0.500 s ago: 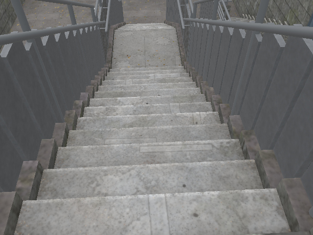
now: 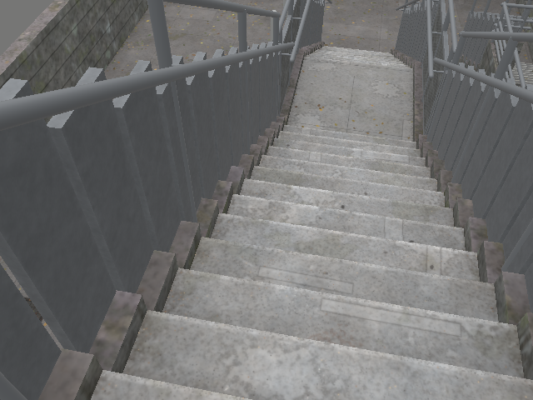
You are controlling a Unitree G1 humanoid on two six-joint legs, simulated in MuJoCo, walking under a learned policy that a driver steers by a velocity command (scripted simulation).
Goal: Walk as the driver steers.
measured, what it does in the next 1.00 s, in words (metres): goes down: right foot 0.16 m lower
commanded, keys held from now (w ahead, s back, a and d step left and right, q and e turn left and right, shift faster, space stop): w+q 0.26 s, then w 0.64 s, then e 0.10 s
